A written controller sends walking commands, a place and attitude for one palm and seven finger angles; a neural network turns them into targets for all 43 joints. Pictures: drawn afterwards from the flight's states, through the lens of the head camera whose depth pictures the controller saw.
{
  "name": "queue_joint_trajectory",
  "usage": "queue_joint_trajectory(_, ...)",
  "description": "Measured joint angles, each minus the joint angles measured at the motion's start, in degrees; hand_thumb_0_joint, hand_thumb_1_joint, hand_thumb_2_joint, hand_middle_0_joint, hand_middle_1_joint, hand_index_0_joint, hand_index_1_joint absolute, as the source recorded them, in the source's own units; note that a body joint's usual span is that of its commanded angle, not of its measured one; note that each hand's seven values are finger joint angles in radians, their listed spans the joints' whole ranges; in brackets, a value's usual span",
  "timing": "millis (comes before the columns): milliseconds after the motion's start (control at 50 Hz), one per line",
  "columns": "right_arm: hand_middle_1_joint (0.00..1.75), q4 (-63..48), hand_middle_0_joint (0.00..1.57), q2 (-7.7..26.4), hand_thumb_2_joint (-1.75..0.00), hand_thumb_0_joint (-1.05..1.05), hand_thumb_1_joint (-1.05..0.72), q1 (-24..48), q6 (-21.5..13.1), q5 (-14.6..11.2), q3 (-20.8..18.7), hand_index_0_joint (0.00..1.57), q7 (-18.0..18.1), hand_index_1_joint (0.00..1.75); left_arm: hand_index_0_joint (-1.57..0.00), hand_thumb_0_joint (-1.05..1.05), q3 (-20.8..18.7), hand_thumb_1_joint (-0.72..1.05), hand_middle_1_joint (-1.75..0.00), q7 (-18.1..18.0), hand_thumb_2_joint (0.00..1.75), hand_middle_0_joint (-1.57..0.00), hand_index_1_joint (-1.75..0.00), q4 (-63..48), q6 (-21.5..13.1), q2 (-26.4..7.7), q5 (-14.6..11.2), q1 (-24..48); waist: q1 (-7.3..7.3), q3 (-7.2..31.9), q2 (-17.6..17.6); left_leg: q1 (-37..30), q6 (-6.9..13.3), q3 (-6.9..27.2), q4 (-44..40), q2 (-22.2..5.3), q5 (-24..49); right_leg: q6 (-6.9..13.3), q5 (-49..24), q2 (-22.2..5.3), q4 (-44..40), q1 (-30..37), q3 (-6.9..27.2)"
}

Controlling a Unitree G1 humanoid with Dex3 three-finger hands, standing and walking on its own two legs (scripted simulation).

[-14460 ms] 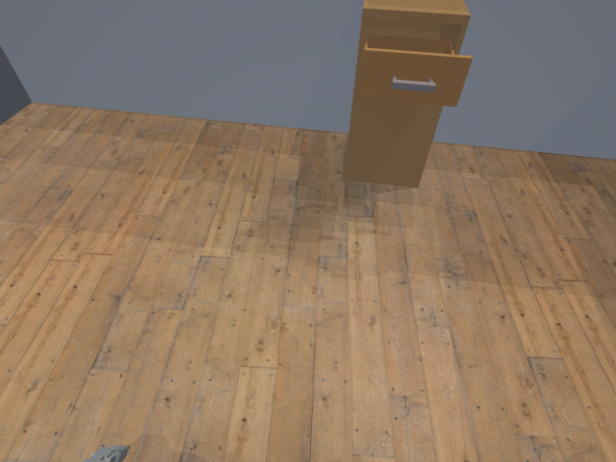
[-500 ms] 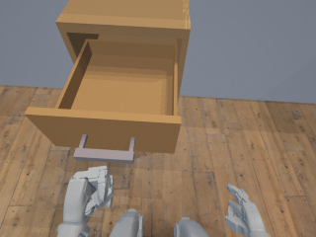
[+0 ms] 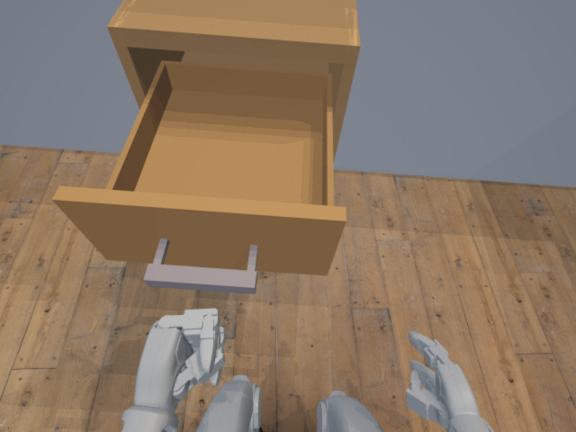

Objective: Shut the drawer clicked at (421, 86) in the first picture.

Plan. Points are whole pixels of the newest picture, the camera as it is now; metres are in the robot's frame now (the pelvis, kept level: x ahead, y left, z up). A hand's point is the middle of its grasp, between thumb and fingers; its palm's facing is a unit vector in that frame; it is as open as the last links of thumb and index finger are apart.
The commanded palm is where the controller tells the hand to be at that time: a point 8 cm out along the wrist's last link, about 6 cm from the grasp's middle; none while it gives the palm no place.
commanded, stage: push the drawer shut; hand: left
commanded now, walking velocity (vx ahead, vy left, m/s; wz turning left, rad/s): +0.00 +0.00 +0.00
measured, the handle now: (205, 264) +0.32 +0.13 +0.04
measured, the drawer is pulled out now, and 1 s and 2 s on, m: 0.30 0.22 0.09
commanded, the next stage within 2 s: none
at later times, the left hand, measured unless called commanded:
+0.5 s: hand (225, 319) +0.26 +0.09 +0.03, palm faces -0.06 -1.00 -0.01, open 3.0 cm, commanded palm +0.26 +0.15 +0.04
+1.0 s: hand (233, 269) +0.32 +0.09 +0.03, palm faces -0.08 -1.00 -0.03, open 3.1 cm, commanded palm +0.32 +0.15 +0.04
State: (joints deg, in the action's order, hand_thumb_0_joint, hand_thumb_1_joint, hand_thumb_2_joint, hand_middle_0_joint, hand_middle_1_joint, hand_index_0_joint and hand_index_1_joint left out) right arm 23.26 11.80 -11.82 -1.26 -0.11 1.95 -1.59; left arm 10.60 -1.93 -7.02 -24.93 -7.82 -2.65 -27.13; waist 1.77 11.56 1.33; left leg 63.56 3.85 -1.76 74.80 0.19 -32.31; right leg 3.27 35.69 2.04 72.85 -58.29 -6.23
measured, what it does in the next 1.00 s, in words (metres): stands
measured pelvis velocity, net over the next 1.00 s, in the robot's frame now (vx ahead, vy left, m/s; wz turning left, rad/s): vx -0.02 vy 0.00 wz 0.00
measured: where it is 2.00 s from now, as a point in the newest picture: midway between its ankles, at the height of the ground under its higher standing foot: outside the picture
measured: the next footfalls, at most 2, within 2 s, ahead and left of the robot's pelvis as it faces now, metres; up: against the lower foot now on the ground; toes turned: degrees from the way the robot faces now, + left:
none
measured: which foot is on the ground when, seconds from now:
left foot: down 0.00-1.00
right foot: down 0.00-1.00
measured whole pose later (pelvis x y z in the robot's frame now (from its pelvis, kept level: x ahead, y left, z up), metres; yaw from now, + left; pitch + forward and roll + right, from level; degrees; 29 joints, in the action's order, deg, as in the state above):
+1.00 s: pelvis -0.02 +0.00 +0.01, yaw +0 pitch +20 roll -3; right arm 31.1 13.9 -11.8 1.1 -0.3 2.4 -1.5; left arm 4.8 -4.0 20.7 -23.9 -9.4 -4.8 7.3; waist 3.9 9.6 1.6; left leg 63.0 3.5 -1.3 71.9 0.1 -29.1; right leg 3.5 32.6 2.2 70.1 -57.8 -6.6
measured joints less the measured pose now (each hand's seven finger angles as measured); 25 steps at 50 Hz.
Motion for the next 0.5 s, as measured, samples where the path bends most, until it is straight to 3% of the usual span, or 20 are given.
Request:
queue_joint_trajectory(120, 0.30, 0.76, 0.20, 0.48, -0.90, 0.01, -0.90, 0.03, -0.14, 0.18, 0.30, 0.20, -0.34, 0.29, -1.40, 0.02, -2.83, 0.90, -1.60, -2.58, 0.90, -1.40, -1.60, 0.25, -1.32, -0.07, -1.03, 2.60, -0.05, 0.21, 0.77, 0.22, 0.06, 0.53, 0.12, 0.16, 0.05, -0.12, -0.07, -0.08, -0.30, 0.17, -0.52)
queue_joint_trajectory(300, 0.30, 0.87, 0.20, 0.60, -0.90, 0.01, -0.90, -0.61, 0.83, -0.01, 0.72, 0.20, 0.10, 0.29, -1.40, 0.01, 0.35, 0.89, -1.60, -0.50, 0.91, -1.40, -1.60, 4.24, 2.42, 0.25, 0.42, 8.44, 0.84, -0.17, 0.57, -0.17, 0.23, 0.15, -0.72, 0.15, 0.31, -0.29, -0.42, -0.07, -1.01, 0.36, -0.09)
queue_joint_trajectory(500, 0.30, 3.51, 0.20, 0.96, -0.90, 0.01, -0.90, -0.30, 1.02, 0.44, 0.61, 0.20, -0.18, 0.29, -1.40, -0.01, -0.94, 0.76, -1.60, -3.59, 0.89, -1.40, -1.60, 8.74, 0.15, -0.71, -0.13, 12.17, 0.84, -0.84, 0.63, -0.65, 0.01, 0.26, -1.48, 0.06, 0.88, -0.13, -0.96, 0.05, -1.71, 0.78, -0.15)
